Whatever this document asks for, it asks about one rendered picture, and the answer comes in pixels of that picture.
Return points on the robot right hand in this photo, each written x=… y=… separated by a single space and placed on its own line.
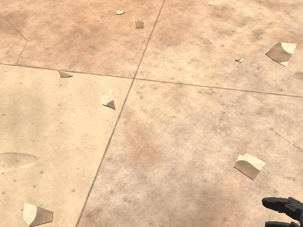
x=291 y=207

